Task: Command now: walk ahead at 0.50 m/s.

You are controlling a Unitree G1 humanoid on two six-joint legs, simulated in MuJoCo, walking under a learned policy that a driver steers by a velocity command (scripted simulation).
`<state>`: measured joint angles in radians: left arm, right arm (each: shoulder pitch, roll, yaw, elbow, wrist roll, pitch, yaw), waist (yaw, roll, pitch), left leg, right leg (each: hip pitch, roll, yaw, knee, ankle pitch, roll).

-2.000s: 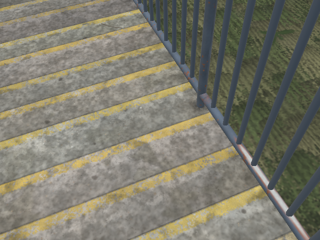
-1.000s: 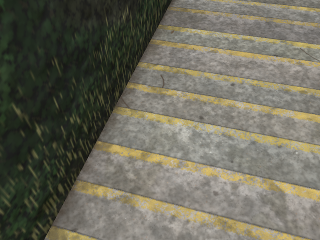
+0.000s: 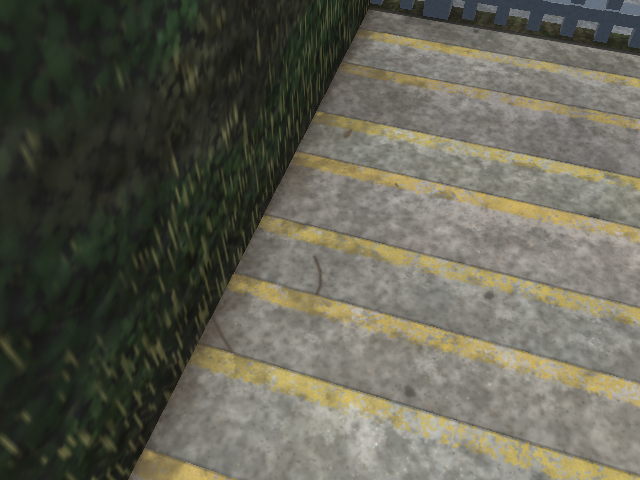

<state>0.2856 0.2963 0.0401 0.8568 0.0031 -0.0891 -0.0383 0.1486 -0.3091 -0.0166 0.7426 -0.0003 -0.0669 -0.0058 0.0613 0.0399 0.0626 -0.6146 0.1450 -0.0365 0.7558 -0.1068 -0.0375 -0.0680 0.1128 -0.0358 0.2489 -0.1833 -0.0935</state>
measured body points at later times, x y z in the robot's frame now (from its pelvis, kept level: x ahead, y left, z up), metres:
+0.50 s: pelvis +0.25 +0.01 +0.00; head +0.29 +0.02 +0.45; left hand +0.44 +0.26 -0.10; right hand +0.28 -0.30 -0.10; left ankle +0.23 +0.13 -0.74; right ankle +0.39 -0.17 -0.68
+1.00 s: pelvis +0.37 -0.07 -0.01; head +0.40 -0.11 +0.44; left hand +0.62 +0.14 -0.09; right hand +0.41 -0.38 -0.13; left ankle +0.48 +0.07 -0.70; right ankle +0.41 -0.15 -0.74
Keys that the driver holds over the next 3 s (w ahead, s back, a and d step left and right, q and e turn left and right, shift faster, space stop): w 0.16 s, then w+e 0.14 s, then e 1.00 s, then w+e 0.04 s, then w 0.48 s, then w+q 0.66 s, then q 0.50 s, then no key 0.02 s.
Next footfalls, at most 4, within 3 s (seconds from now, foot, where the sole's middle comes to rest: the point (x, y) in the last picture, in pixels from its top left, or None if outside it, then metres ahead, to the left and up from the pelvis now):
0.16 left None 0.27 0.13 -0.78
0.64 right None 0.44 -0.16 -0.78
1.14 left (344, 458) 0.51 0.02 -0.78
1.52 right None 0.36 -0.20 -0.78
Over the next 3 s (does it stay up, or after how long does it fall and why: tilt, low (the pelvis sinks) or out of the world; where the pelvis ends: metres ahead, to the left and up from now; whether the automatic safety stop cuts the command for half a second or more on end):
stays up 0.92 -0.53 -0.02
